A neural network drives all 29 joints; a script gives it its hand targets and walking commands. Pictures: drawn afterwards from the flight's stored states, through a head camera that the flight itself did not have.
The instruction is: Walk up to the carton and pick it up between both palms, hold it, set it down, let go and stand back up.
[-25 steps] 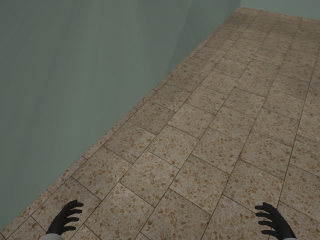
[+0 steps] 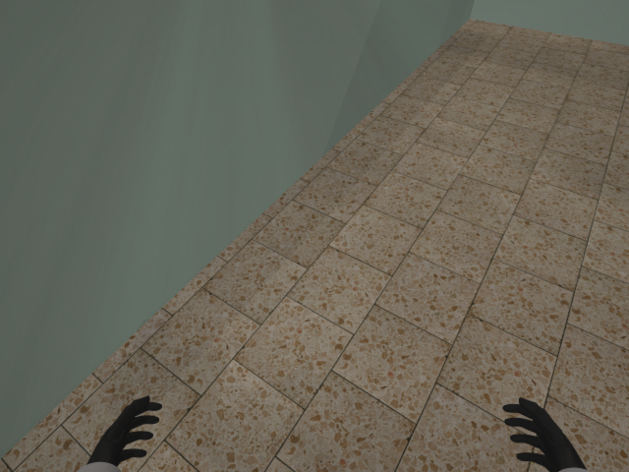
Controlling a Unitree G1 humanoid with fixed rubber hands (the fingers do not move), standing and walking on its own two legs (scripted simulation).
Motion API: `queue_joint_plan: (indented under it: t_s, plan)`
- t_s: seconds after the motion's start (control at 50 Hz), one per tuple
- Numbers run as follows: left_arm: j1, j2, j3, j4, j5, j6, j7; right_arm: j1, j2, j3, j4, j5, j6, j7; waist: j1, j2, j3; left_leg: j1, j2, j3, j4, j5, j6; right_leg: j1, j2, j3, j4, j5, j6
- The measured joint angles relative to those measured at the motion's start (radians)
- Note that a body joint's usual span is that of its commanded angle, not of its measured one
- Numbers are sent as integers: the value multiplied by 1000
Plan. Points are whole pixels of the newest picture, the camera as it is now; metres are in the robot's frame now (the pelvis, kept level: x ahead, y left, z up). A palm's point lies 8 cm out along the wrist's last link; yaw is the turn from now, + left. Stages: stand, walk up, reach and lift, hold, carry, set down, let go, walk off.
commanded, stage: stand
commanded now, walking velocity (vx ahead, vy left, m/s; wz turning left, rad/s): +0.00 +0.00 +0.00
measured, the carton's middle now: out of the picture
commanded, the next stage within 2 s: none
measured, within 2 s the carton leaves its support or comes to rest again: neither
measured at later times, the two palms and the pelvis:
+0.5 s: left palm (104, 468) +0.14 +0.30 -0.06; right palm out of the picture +0.15 -0.27 -0.07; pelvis +0.00 +0.00 +0.00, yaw +0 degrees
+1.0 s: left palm out of the picture +0.13 +0.30 -0.06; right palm out of the picture +0.14 -0.27 -0.07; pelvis -0.01 +0.00 +0.00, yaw +0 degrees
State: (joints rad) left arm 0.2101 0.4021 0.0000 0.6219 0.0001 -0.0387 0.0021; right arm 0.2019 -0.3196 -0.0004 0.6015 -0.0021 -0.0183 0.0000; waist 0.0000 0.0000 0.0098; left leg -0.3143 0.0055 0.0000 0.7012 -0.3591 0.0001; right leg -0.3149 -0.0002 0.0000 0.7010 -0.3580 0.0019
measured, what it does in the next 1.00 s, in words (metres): stands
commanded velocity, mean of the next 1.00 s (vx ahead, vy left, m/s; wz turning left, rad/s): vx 0.00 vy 0.00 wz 0.00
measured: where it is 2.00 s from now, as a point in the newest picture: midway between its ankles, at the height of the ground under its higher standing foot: outside the picture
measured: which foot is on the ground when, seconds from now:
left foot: down 0.00-1.00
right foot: down 0.00-1.00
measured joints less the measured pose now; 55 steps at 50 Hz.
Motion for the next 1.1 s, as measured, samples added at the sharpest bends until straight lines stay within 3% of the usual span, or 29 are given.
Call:
queue_joint_plan:
  t_s: [1.1]
  plan:
    - [0, 7, 0, 64, 0, 0, 0, 0, -7, 0, 54, 0, 0, 0, 0, 0, 5, 0, 0, 0, 0, 11, 0, 0, 0, 0, 0, 11, 0]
